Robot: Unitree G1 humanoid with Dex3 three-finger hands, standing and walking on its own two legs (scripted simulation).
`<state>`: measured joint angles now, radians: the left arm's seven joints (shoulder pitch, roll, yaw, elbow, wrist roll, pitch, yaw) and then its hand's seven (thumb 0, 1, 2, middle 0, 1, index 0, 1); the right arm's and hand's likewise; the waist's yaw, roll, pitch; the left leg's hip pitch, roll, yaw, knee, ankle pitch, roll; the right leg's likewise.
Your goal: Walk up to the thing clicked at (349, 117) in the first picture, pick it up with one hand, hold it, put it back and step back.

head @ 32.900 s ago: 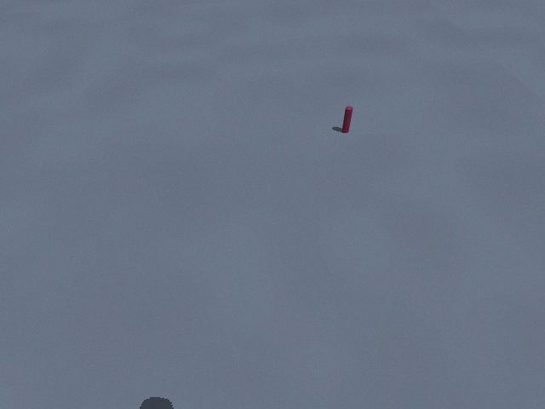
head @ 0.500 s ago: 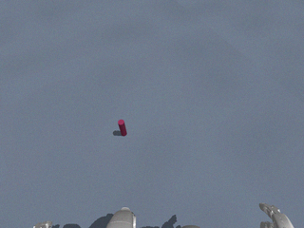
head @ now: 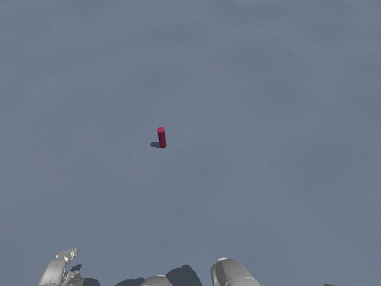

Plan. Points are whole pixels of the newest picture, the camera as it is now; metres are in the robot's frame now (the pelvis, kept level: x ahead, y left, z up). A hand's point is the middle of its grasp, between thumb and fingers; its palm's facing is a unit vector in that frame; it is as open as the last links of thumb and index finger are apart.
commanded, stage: step back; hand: left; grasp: from the side
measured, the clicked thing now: (162, 138) +0.93 +0.19 -0.68
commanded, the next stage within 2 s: stand in 1.34 s
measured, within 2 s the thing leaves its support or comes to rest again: neither
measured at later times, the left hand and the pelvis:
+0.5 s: hand out of the picture -0.08 +0.27 -0.13, palm faces +0.02 -0.89 -0.45, open 7.4 cm; pelvis -0.13 -0.02 +0.00, yaw +1 degrees
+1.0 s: hand out of the picture -0.06 +0.25 -0.13, palm faces +0.04 -0.92 -0.39, open 7.4 cm; pelvis -0.11 -0.02 +0.01, yaw +2 degrees
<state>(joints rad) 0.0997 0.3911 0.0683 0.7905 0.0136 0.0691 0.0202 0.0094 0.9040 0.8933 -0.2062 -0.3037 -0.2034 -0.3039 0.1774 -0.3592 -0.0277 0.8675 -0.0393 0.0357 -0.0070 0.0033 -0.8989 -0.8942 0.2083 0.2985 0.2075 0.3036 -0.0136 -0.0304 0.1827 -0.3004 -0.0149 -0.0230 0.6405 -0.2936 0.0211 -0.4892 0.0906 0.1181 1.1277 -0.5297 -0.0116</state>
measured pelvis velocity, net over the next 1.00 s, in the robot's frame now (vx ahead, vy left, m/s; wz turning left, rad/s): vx -0.11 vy -0.02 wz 0.03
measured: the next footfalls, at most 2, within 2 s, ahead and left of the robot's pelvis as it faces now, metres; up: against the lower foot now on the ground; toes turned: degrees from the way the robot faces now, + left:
right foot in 0.18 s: -0.07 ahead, -0.13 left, +0.00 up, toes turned +0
left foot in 0.50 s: -0.09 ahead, +0.11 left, +0.00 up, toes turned -1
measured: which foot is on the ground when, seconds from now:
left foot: down 0.00-0.20, up 0.22-0.48, down 0.50-0.78, up 0.80-1.00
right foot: up 0.00-0.16, down 0.18-1.00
